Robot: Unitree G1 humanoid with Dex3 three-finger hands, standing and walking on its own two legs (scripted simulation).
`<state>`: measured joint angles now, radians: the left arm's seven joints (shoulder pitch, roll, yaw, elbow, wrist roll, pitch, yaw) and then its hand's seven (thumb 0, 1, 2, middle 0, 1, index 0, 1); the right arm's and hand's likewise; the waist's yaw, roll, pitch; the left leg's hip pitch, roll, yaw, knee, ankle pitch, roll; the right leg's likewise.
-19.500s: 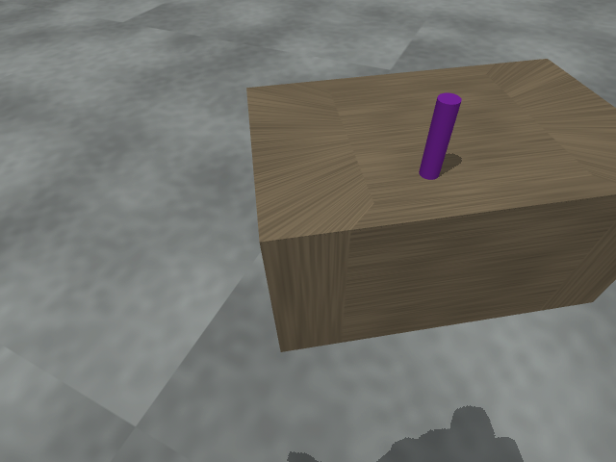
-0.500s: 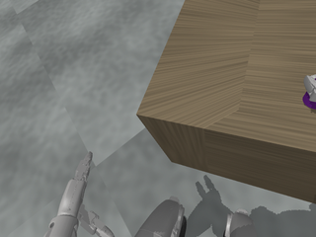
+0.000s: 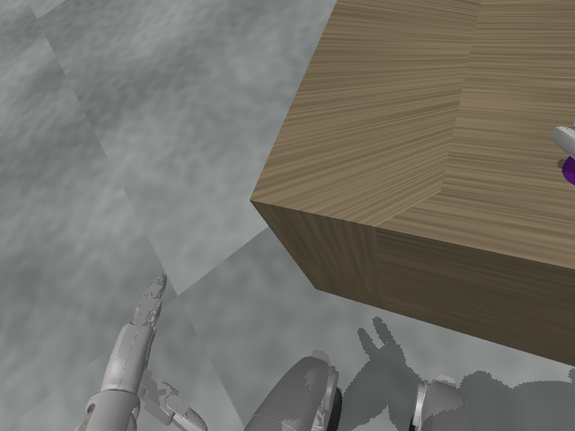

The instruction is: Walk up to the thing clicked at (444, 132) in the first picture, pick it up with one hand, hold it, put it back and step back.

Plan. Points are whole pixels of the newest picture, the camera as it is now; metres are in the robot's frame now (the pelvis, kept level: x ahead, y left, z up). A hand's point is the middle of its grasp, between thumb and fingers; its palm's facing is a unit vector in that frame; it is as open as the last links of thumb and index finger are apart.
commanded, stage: open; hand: right
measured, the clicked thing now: out of the picture +0.54 -0.25 +0.06
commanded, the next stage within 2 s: withdraw in 0.18 s
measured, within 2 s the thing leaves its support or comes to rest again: neither
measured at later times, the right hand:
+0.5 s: hand out of the picture +0.54 -0.26 +0.05, palm faces +0.30 +0.95 -0.01, open 14.9 cm
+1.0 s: hand out of the picture +0.50 -0.38 +0.15, palm faces +0.48 +0.85 -0.23, open 17.1 cm
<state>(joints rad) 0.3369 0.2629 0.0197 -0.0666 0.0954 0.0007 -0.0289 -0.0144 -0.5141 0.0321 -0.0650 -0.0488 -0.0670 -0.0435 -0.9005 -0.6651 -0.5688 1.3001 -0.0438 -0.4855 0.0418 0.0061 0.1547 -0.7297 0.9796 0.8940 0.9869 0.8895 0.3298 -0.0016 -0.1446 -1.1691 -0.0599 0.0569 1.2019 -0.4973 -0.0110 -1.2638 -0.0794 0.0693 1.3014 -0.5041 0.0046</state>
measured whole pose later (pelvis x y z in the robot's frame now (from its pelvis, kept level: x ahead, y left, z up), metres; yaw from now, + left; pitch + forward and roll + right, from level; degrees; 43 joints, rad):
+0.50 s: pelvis +0.00 +0.00 +0.00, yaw +0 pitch +26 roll +6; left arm 0.37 0.26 0.01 -0.12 0.08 0.02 -0.03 -0.01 -0.51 0.03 -0.07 -0.05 -0.07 -0.05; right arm -0.92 -0.71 -0.60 1.24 -0.05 -0.43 0.06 -0.01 0.37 -0.21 0.37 0.30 0.37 0.30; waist 0.33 0.00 -0.14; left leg -1.18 -0.06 0.05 1.20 -0.49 -0.02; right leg -1.27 -0.08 0.06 1.30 -0.50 0.00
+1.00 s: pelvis +0.03 -0.01 +0.06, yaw -1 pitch +19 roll +4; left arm 0.36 0.29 0.03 0.05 -0.02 0.11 -0.04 -0.01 -0.46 0.08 -0.08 -0.06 -0.07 -0.07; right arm -0.90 -0.84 -0.52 1.30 -0.10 -0.11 0.01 -0.01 0.46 -0.05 0.07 0.06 0.08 0.06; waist 0.19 -0.02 -0.14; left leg -0.82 -0.04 0.01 0.90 -0.42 -0.03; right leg -0.90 -0.06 0.01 1.01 -0.44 -0.02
